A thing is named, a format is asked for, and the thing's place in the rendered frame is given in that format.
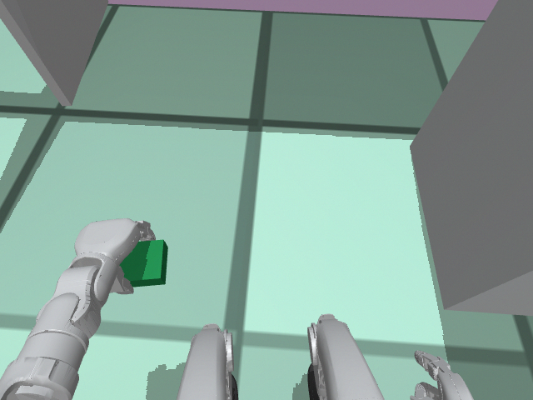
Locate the left robot hand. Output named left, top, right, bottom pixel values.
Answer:
left=75, top=218, right=156, bottom=294

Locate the small box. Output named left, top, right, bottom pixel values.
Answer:
left=120, top=240, right=168, bottom=288

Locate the right robot hand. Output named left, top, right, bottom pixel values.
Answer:
left=410, top=351, right=474, bottom=400

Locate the left robot arm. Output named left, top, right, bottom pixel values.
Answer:
left=0, top=252, right=117, bottom=400

